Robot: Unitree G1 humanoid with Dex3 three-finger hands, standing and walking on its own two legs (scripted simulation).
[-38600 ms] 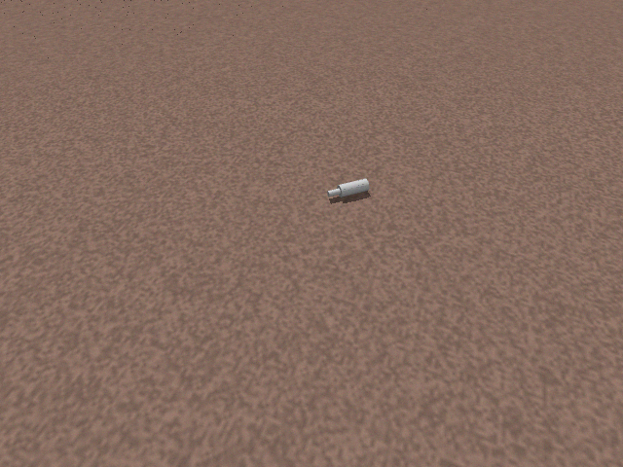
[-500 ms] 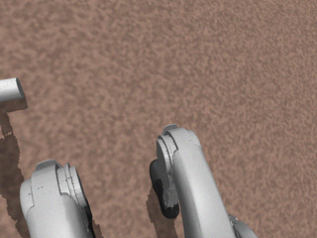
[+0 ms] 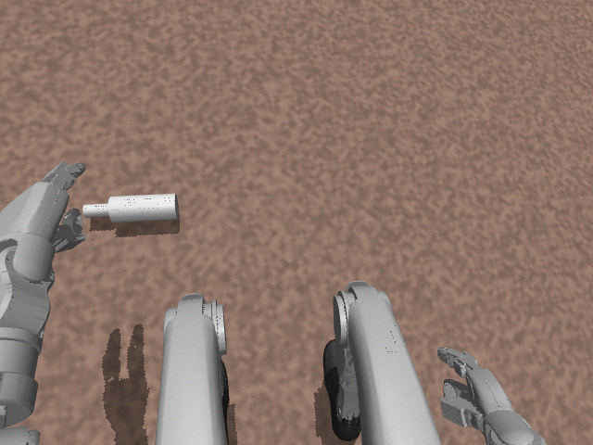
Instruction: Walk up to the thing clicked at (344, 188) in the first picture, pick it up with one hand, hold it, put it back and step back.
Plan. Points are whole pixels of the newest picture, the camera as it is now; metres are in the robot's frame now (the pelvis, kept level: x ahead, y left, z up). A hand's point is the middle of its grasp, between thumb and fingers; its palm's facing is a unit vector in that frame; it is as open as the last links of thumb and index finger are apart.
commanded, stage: home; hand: left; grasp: from above
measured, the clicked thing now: (132, 208) +0.54 +0.31 -0.43
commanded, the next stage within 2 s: none
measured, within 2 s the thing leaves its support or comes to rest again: neither
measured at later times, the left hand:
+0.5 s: hand (75, 316) +0.27 +0.19 +0.10, palm faces +0.09 -0.96 -0.28, open 7.4 cm
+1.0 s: hand out of the picture +0.22 +0.17 +0.21, palm faces +0.17 -0.97 -0.19, open 7.4 cm
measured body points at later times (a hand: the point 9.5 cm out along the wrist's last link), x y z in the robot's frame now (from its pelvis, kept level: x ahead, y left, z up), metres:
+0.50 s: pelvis +0.04 -0.02 +0.18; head +0.14 +0.01 +0.62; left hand +0.26 +0.24 +0.12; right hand +0.23 -0.25 +0.09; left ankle +0.07 +0.12 -0.42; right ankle +0.10 -0.16 -0.42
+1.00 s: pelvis +0.08 -0.02 +0.25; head +0.10 -0.01 +0.70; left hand +0.21 +0.23 +0.22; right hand +0.28 -0.24 +0.20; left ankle +0.07 +0.12 -0.42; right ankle +0.10 -0.16 -0.42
